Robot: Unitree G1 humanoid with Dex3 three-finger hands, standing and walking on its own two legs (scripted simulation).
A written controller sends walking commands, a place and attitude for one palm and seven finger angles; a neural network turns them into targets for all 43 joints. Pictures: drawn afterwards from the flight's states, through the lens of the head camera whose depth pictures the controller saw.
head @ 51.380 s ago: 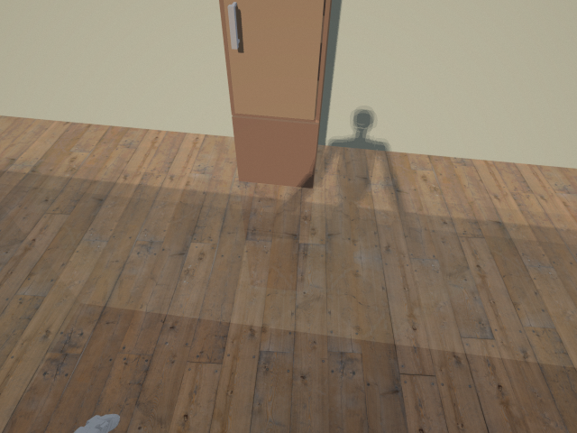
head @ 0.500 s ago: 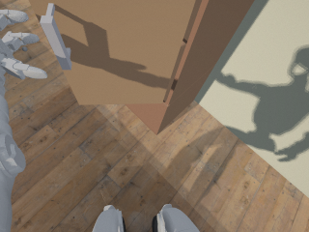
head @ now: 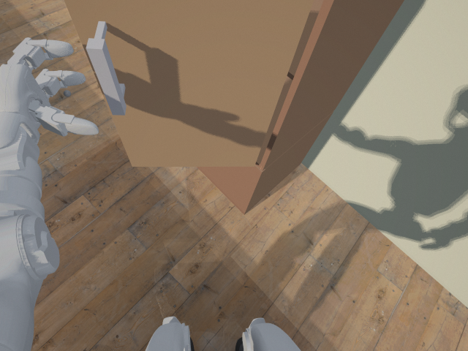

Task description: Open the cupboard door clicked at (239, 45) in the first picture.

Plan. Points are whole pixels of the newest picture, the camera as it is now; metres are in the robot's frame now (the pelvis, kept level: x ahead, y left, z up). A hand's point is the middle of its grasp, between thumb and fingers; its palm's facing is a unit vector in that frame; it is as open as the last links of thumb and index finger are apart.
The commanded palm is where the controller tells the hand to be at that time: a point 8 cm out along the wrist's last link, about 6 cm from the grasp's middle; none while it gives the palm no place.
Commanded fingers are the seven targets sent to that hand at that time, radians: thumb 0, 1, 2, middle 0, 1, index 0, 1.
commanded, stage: move the hooked fingers beside the handle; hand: left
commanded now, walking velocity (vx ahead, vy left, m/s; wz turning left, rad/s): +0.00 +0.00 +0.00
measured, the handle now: (111, 72) +0.57 +0.17 +0.09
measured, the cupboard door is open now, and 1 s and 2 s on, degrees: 50 50 50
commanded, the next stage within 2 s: slide the fingers in behind the handle in 0.16 s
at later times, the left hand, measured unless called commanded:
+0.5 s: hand (82, 90) +0.52 +0.21 +0.09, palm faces -0.01 -1.00 +0.00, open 14.0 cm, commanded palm +0.50 +0.24 +0.09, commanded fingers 0.00 -0.50 0.30 -0.30 -1.20 -0.30 -1.20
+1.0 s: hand (100, 92) +0.52 +0.18 +0.09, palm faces +0.00 -1.00 -0.01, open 14.0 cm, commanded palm +0.50 +0.22 +0.09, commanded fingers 0.00 -0.50 0.30 -0.30 -1.20 -0.30 -1.20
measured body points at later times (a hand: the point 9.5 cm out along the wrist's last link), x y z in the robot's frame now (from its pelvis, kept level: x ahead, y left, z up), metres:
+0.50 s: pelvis -0.01 -0.01 +0.00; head +0.13 +0.03 +0.42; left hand +0.51 +0.26 +0.10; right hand -0.03 -0.27 -0.10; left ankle +0.02 +0.09 -0.68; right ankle -0.02 -0.12 -0.68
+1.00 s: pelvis +0.00 -0.01 +0.00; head +0.12 +0.01 +0.43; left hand +0.51 +0.23 +0.10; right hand -0.01 -0.27 -0.11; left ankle +0.02 +0.09 -0.68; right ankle -0.02 -0.12 -0.68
